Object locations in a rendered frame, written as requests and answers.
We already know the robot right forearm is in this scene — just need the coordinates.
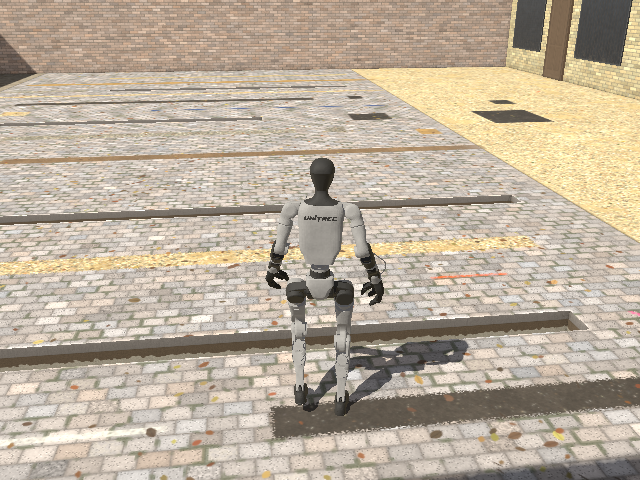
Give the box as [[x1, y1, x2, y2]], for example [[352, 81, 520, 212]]
[[360, 243, 382, 284]]

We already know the robot left thigh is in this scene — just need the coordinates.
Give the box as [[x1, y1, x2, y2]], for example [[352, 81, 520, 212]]
[[286, 278, 308, 339]]

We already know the left robot upper arm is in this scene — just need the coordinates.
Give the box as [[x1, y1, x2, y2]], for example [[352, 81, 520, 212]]
[[273, 201, 301, 255]]

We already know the right robot upper arm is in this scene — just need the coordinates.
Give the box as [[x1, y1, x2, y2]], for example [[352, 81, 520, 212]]
[[342, 202, 370, 259]]

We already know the robot left forearm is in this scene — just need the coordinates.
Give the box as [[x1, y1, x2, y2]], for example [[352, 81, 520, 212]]
[[268, 240, 284, 274]]

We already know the robot left foot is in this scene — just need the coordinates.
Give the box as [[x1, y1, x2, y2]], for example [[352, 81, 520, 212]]
[[294, 383, 308, 405]]

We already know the left robot hand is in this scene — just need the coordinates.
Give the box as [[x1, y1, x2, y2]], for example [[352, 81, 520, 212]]
[[265, 270, 289, 289]]

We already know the right robot hand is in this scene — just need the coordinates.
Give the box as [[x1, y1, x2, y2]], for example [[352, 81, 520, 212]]
[[361, 280, 384, 306]]

